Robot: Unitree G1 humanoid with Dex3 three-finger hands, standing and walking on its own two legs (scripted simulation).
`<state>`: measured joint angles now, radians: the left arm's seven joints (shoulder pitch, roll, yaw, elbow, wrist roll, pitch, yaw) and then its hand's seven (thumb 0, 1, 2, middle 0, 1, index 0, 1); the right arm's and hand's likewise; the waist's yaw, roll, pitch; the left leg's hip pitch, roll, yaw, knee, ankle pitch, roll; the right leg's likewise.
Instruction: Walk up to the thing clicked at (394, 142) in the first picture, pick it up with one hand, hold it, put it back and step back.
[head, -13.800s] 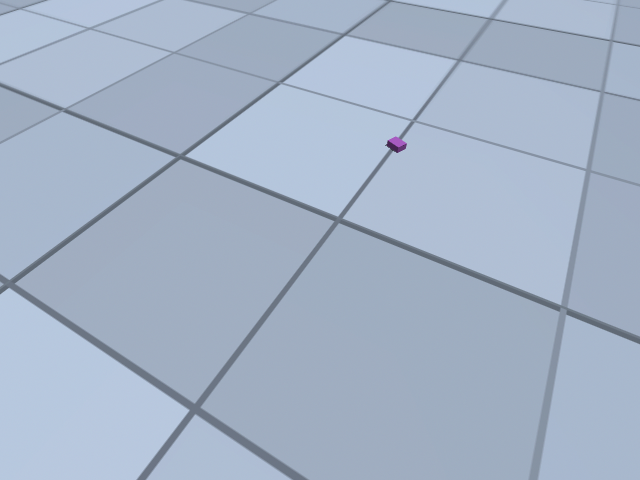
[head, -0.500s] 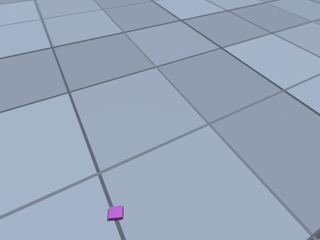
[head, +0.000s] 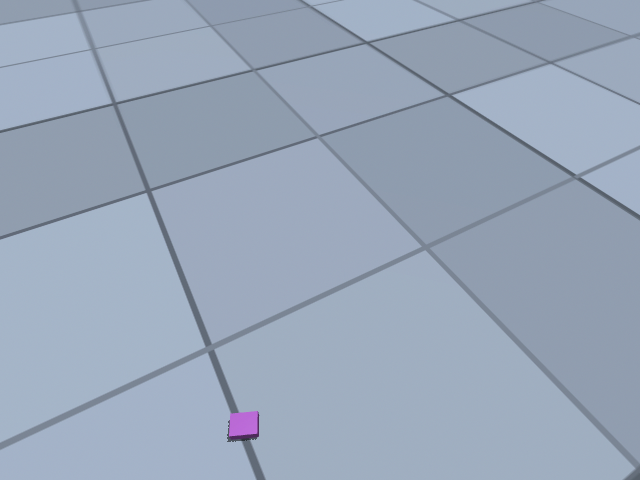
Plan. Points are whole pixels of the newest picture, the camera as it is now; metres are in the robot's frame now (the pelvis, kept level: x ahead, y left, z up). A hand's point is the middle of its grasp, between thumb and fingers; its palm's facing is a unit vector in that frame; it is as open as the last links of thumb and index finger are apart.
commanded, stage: stand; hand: left
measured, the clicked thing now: (244, 425) +0.43 +0.23 -0.76
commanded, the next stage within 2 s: walk up in 0.74 s
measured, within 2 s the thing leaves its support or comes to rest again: neither
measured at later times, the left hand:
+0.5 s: hand out of the picture +0.06 +0.27 -0.16, palm faces -0.02 -0.94 -0.34, open 7.4 cm
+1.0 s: hand out of the picture +0.06 +0.29 -0.17, palm faces -0.03 -0.92 -0.40, open 7.4 cm
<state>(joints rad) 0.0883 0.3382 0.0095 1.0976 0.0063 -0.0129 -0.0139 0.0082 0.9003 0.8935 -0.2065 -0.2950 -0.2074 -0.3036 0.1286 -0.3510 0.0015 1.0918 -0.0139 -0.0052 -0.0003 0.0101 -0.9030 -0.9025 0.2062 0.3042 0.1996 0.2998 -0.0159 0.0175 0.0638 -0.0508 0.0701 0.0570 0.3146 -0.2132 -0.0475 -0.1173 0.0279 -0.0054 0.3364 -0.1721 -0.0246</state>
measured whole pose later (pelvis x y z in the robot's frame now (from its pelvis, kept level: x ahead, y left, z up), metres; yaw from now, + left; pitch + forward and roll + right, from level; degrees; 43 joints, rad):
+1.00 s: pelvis -0.04 +0.01 -0.02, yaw +0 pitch -2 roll +1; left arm 0.07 0.39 0.04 1.00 0.00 0.04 0.01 0.01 0.90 0.89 -0.21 -0.29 -0.21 -0.30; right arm 0.03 -0.38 -0.06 1.03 0.01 0.05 0.00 0.01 -0.90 -0.90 0.21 0.30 0.20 0.30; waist -0.01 0.00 0.18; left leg -0.25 0.04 0.05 0.56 -0.27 0.00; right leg -0.31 -0.01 0.00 0.56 -0.22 -0.01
